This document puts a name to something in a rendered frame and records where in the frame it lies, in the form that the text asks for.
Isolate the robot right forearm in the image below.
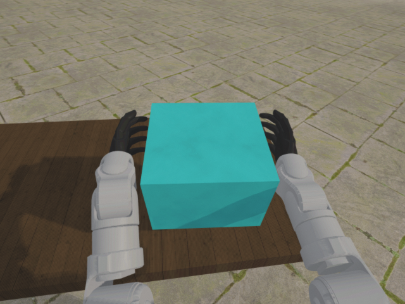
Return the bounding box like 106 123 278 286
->
275 153 390 304

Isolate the robot left hand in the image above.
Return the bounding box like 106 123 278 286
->
109 110 148 155

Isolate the table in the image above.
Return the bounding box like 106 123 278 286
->
0 118 303 301

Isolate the robot left forearm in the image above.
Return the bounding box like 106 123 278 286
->
83 151 144 304

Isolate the left robot upper arm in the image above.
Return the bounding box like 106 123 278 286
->
85 282 154 304

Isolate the right robot upper arm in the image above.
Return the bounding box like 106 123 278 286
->
309 270 389 304

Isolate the robot right hand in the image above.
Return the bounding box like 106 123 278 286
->
259 110 298 162

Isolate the carton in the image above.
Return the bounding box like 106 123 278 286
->
140 103 280 230

